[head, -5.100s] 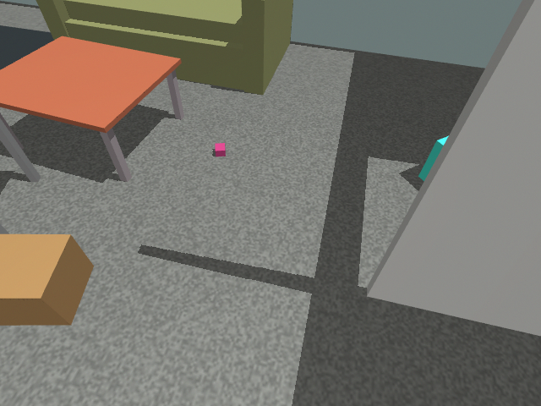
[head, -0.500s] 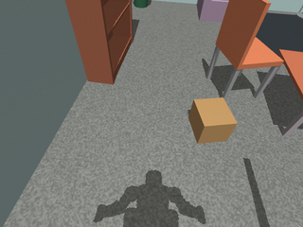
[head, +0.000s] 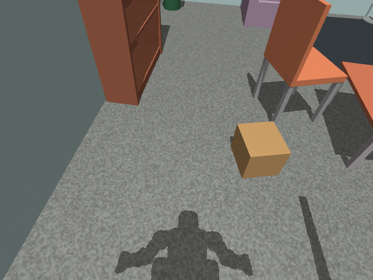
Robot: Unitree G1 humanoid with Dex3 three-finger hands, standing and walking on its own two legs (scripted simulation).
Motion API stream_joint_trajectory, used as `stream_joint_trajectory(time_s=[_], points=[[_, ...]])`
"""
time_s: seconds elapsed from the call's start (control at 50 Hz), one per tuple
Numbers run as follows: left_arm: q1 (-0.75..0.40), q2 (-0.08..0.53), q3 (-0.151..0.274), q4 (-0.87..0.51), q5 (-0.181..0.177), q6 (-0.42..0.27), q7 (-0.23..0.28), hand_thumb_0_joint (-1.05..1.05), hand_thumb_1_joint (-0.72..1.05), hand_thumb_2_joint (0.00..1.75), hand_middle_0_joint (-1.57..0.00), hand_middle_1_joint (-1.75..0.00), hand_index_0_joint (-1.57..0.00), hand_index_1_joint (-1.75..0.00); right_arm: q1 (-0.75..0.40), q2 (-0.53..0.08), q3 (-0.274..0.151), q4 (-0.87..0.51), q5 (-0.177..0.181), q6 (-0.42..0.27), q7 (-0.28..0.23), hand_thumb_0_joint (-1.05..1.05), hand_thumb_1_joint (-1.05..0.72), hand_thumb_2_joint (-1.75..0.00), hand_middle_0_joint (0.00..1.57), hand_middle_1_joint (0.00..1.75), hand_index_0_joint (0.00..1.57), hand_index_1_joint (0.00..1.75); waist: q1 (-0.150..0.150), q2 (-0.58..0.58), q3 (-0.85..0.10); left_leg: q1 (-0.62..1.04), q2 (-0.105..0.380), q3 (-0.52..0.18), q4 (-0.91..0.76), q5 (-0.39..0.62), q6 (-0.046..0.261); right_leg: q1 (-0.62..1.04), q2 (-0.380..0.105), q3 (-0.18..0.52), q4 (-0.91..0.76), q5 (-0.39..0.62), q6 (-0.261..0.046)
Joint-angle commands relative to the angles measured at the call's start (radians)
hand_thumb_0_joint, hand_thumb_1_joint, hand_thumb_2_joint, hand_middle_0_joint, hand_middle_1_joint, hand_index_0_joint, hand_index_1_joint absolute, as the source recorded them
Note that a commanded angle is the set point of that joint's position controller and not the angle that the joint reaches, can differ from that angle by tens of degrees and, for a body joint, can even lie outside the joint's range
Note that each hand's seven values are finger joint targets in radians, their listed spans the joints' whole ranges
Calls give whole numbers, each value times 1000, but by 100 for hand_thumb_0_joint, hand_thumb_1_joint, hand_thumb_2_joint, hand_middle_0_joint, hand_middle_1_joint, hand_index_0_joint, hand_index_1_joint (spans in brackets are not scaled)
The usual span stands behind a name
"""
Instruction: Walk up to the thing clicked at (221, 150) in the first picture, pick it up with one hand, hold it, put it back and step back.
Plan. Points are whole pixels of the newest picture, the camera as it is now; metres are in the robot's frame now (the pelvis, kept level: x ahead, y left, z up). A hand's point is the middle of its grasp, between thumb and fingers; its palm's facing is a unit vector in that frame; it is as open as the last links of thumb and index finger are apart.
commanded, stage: stand
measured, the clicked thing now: out of the picture +0.54 -1.43 -0.76
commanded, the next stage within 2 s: walk up in 1.36 s
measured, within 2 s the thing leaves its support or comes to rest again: neither
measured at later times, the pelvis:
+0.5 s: pelvis +0.01 +0.00 +0.00, yaw +0 degrees
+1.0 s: pelvis +0.01 +0.00 +0.00, yaw +0 degrees
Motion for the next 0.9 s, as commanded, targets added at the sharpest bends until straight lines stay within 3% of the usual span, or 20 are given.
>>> stream_joint_trajectory(time_s=[0.0, 0.06, 0.22, 0.26, 0.54, 0.68, 0.88], points=[[-38, 214, 44, -59, 4, -25, 13, 0, 90, 90, -20, -30, -20, -30, -44, -217, -38, -59, 1, -18, -19, 0, -90, -90, 20, 30, 20, 30, -5, 9, -73, 24, 99, -80, -44, 102, 34, 0, -110, 91, -68, 56, -25], [-43, 213, 43, -61, 5, -25, 15, 0, 90, 90, -20, -30, -20, -30, -47, -213, -37, -61, 1, -15, -18, 0, -90, -90, 20, 30, 20, 30, -6, 10, -67, 19, 99, -82, -46, 85, 34, -4, -110, 89, -70, 34, -24], [-26, 210, 41, -62, 4, -26, 16, 0, 90, 90, -20, -30, -20, -30, -43, -220, -40, -63, 2, -17, -20, 0, -90, -90, 20, 30, 20, 30, -3, 14, -98, 45, 103, -76, -31, 168, 35, 22, -112, 84, -60, 129, -23], [-34, 214, 44, -61, 3, -25, 16, 0, 90, 90, -20, -30, -20, -30, -37, -216, -37, -61, 1, -16, -21, 0, -90, -90, 20, 30, 20, 30, -7, 9, -74, 31, 100, -73, -38, 128, 33, 12, -110, 87, -66, 92, -23], [-33, 210, 44, -65, 6, -23, 16, 0, 90, 90, -20, -30, -20, -30, -43, -218, -37, -71, 0, -20, -23, 0, -90, -90, 20, 30, 20, 30, -3, 22, -84, 34, 108, -74, -45, 172, 36, 37, -114, 86, -52, 133, -24], [-31, 208, 43, -66, 5, -22, 15, 0, 90, 90, -20, -30, -20, -30, -41, -219, -40, -70, 1, -14, -21, 0, -90, -90, 20, 30, 20, 30, -5, 12, -57, 23, 99, -74, -53, 86, 37, 4, -109, 88, -78, 54, -25], [-25, 213, 44, -70, 5, -26, 18, 0, 90, 90, -20, -30, -20, -30, -37, -216, -41, -73, 0, -13, -20, 0, -90, -90, 20, 30, 20, 30, -5, 11, -76, 46, 101, -71, -38, 127, 38, 19, -113, 90, -71, 107, -27]])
